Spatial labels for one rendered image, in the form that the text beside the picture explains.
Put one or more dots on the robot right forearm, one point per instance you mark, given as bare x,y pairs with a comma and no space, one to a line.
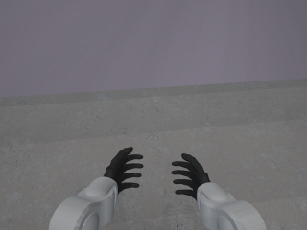
222,211

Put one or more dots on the left robot hand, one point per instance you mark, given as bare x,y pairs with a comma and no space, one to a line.
116,169

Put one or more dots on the right robot hand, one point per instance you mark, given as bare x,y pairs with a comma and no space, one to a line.
196,173

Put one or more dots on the robot left forearm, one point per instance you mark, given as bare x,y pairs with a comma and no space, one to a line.
91,209

